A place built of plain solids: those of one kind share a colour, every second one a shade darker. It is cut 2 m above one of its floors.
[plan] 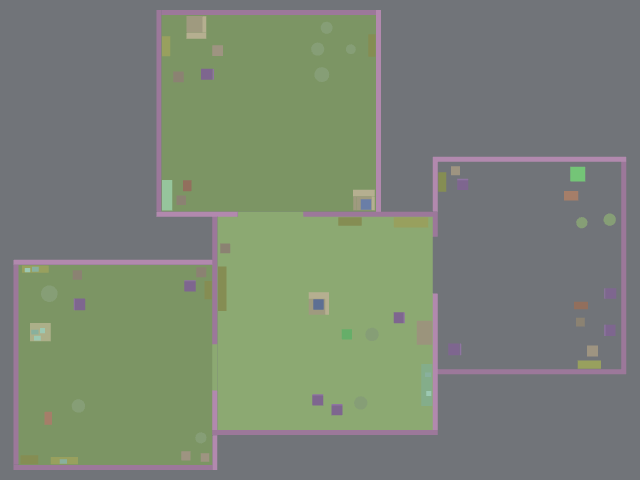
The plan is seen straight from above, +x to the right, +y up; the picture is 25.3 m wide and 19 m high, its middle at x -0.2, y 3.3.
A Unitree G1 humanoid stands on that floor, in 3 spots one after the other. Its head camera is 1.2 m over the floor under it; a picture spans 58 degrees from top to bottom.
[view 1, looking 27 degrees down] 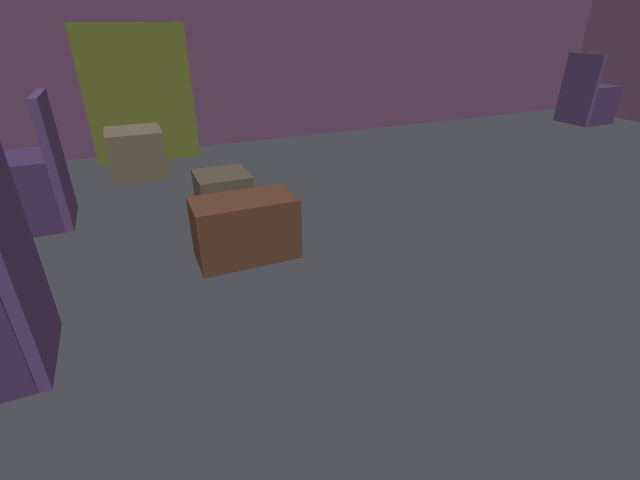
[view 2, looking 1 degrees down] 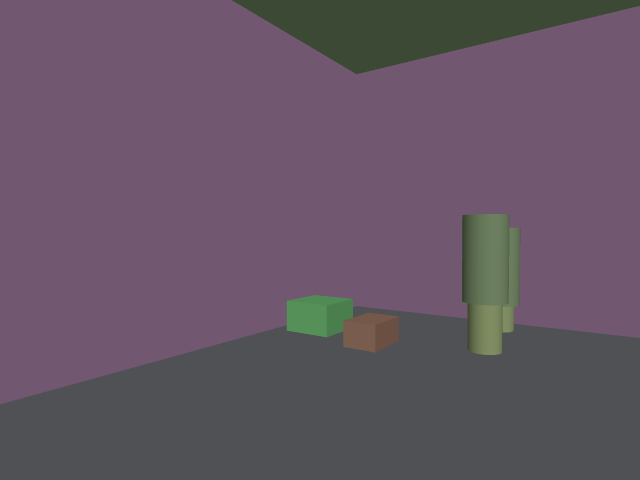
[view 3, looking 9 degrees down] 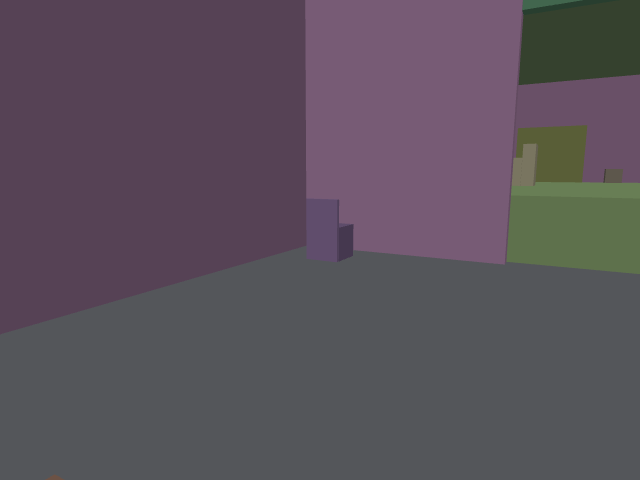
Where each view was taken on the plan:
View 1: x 10.63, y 2.84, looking -114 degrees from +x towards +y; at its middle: ground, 2.64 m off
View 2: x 5.62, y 2.84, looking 35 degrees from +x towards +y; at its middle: wall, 6.19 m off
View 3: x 10.46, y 1.76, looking -151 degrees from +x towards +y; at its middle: chair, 5.87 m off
